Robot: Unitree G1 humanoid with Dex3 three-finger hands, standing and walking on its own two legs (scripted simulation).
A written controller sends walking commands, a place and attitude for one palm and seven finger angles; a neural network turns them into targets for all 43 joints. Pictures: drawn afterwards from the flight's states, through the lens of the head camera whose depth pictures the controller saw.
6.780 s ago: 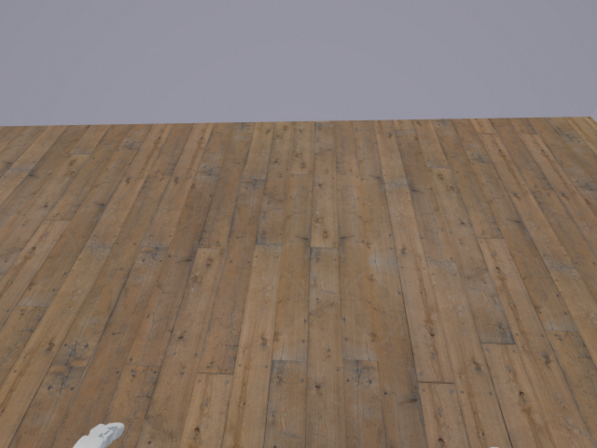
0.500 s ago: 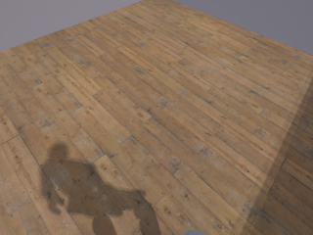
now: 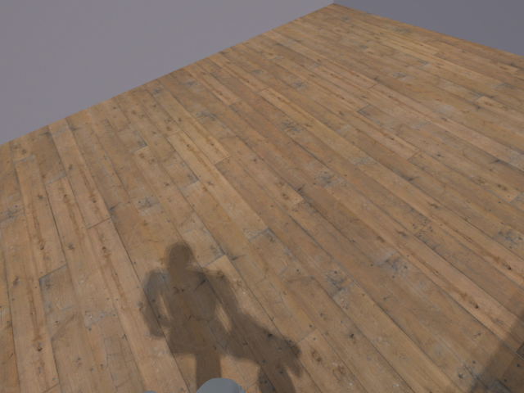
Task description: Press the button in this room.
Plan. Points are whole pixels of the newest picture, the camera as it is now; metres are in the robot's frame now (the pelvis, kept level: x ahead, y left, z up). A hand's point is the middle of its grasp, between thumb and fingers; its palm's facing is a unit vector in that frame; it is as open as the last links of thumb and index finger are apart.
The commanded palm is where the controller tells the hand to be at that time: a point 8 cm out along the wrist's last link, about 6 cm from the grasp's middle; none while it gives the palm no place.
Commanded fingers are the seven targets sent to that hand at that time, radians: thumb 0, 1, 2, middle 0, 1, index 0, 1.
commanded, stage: turn or walk to find it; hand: left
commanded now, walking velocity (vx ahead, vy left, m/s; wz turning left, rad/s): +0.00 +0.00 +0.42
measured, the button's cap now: out of the picture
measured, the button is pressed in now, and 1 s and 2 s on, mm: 0 0 0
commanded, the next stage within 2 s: none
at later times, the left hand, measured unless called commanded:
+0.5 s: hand out of the picture -0.04 +0.28 -0.18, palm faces +0.27 -0.94 -0.23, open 7.4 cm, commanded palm none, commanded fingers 0.00 0.90 0.90 -0.20 -0.30 -0.20 -0.30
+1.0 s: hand out of the picture -0.04 +0.21 -0.14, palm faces +0.40 -0.87 -0.28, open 7.4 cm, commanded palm none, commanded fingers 0.00 0.90 0.90 -0.20 -0.30 -0.20 -0.30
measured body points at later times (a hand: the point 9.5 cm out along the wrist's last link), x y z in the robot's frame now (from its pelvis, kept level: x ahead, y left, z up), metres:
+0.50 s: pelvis -0.03 +0.07 +0.00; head -0.01 +0.10 +0.45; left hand -0.06 +0.33 -0.16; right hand +0.12 -0.15 -0.13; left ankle -0.05 +0.15 -0.74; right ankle -0.02 -0.09 -0.66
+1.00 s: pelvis -0.06 +0.00 +0.00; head -0.03 -0.04 +0.45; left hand -0.06 +0.26 -0.12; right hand +0.04 -0.23 -0.17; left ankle -0.10 +0.13 -0.67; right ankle -0.02 -0.08 -0.74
